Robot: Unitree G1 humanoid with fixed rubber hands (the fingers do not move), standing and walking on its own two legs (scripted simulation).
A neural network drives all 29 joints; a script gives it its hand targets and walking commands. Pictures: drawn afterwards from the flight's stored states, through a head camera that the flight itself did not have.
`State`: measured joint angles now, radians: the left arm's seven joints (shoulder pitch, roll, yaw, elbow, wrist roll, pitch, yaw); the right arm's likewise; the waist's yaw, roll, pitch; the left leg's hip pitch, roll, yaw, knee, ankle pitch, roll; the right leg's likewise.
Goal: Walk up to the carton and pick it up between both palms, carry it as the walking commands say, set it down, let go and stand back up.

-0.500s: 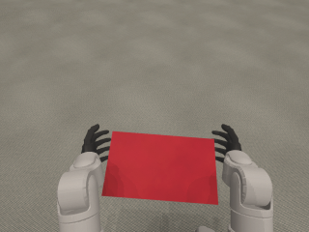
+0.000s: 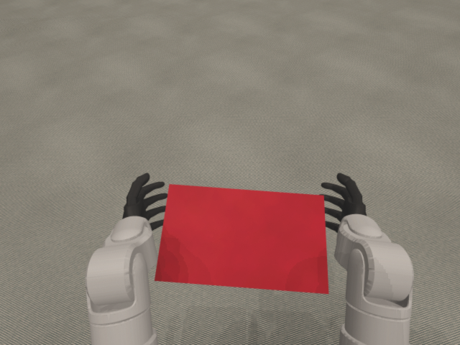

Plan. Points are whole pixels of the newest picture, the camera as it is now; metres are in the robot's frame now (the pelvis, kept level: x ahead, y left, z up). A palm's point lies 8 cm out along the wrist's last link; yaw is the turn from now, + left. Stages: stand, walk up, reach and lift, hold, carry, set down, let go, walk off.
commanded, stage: carry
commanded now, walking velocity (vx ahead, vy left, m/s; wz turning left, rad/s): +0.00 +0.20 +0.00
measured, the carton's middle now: (240, 242) +0.29 -0.01 +0.01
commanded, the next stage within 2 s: none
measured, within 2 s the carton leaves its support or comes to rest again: neither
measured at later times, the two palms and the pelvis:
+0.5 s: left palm (17, 286) +0.21 +0.30 +0.10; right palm (251, 279) +0.20 -0.02 +0.10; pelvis -0.06 +0.15 +0.00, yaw -2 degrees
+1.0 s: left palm out of the picture +0.16 +0.36 +0.10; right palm (204, 333) +0.14 +0.04 +0.10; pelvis -0.12 +0.22 +0.00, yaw -4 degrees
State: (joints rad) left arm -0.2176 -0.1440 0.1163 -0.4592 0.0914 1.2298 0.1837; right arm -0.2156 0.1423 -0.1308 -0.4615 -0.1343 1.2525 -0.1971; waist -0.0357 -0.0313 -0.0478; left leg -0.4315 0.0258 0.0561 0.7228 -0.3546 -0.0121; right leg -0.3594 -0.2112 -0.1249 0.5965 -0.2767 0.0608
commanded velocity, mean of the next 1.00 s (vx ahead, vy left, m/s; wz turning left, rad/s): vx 0.00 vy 0.05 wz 0.00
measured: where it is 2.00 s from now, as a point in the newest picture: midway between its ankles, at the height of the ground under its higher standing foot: outside the picture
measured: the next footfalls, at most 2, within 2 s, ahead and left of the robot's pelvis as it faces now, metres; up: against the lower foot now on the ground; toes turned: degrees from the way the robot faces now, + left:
left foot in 0.06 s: +0.05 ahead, +0.18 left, +0.00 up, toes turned +7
right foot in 0.24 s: +0.02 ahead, -0.06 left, +0.00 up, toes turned -12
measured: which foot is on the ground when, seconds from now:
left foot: up 0.00-0.04, down 0.06-0.64, up 0.66-0.76, down 0.78-1.00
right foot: down 0.00-0.08, up 0.10-0.22, down 0.24-0.38, up 0.40-0.60, down 0.62-1.00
